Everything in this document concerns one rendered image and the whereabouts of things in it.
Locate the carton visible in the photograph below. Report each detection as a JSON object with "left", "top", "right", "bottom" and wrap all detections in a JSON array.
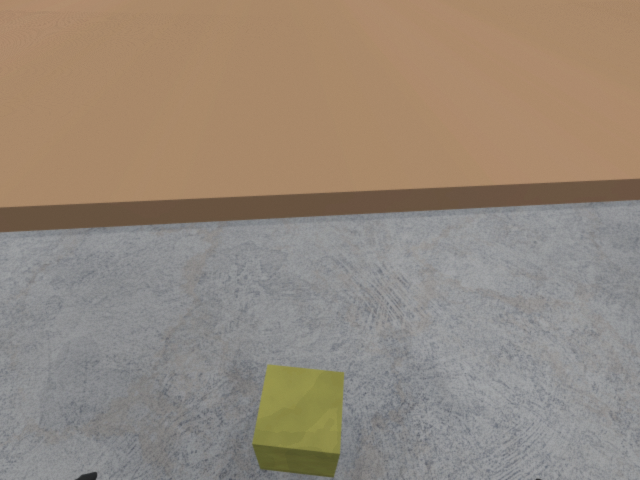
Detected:
[{"left": 252, "top": 364, "right": 344, "bottom": 478}]

